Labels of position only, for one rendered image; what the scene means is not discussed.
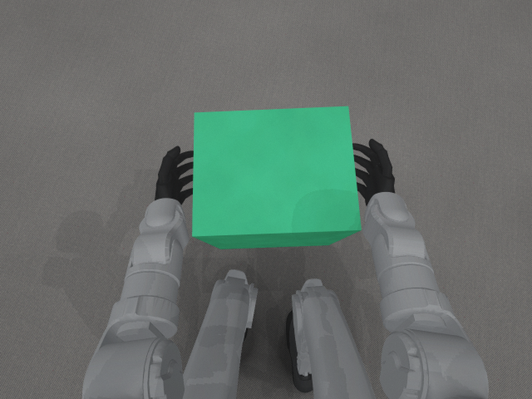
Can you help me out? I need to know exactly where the right robot hand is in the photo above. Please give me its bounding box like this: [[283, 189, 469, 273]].
[[352, 139, 395, 206]]

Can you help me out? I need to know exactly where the right robot forearm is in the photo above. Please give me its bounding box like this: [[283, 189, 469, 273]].
[[362, 192, 489, 393]]

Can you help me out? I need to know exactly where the left robot upper arm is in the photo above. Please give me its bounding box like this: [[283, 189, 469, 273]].
[[84, 337, 185, 399]]

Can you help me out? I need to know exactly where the left robot thigh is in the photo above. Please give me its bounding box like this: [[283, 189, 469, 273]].
[[183, 276, 258, 399]]

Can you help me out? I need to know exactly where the left robot hand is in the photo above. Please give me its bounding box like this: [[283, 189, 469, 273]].
[[155, 146, 194, 205]]

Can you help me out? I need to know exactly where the right robot upper arm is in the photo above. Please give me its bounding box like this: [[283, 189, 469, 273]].
[[380, 328, 488, 399]]

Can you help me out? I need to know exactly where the carton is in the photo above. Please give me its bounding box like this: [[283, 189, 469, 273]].
[[192, 106, 362, 249]]

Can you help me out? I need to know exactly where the left robot forearm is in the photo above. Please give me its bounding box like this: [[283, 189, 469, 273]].
[[82, 198, 190, 399]]

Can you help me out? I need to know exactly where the robot right foot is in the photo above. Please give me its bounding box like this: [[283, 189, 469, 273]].
[[286, 310, 313, 392]]

